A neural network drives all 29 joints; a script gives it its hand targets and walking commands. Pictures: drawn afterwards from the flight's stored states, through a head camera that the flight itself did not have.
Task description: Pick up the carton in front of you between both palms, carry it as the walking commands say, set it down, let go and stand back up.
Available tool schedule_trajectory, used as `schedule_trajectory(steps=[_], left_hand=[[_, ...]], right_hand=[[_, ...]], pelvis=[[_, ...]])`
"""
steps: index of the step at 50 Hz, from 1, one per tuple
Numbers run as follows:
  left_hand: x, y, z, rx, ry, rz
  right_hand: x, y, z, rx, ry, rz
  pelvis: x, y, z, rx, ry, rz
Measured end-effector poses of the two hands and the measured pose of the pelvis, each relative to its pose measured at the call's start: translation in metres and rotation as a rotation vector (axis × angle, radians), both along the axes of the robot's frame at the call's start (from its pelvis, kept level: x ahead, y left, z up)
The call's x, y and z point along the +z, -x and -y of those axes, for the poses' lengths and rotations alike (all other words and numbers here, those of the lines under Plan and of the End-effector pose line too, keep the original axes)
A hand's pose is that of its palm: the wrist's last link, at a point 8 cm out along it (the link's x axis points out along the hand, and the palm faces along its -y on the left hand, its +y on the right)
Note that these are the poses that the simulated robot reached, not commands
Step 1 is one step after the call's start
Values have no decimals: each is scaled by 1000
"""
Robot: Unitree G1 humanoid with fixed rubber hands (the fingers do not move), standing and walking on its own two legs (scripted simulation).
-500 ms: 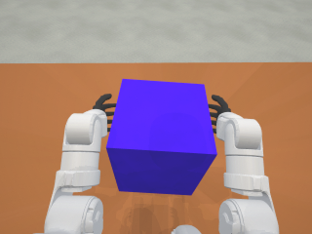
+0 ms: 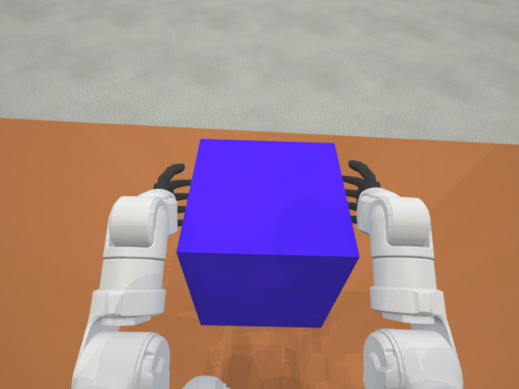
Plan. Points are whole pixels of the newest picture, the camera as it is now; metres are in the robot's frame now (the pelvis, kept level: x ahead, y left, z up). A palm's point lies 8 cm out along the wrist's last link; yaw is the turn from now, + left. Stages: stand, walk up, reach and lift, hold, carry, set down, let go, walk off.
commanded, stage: carry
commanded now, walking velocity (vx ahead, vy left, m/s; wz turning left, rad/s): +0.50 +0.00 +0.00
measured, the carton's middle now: (264, 238) +0.34 +0.01 +0.02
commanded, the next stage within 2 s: none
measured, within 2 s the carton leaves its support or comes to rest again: neither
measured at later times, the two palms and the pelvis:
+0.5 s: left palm (200, 100) +0.67 +0.17 +0.05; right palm (334, 108) +0.66 -0.13 +0.06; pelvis +0.32 +0.04 -0.05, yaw -2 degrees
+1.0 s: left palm (223, 52) +0.97 +0.16 +0.02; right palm (325, 52) +0.98 -0.14 +0.02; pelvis +0.62 +0.00 -0.09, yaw +0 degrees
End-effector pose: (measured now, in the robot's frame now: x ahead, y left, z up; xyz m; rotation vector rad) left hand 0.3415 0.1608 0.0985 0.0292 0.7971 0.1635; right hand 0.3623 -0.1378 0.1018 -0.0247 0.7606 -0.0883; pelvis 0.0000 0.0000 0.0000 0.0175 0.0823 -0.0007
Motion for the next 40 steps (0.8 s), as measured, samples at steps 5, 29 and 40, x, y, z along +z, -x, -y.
schedule_trajectory(steps=[5, 29, 40], left_hand=[[2, -58, -3, 14, 2, 18], [-49, -377, -6, -126, 25, -7], [-35, -519, 6, -90, 43, 123]], right_hand=[[-1, -58, -3, 0, -14, 17], [-46, -335, -6, -130, 22, -8], [-28, -485, 7, -115, 14, 122]], pelvis=[[5, -54, 0, 1, -10, -15], [-40, -355, -47, -29, 45, -8], [-55, -499, -28, -6, 21, -15]])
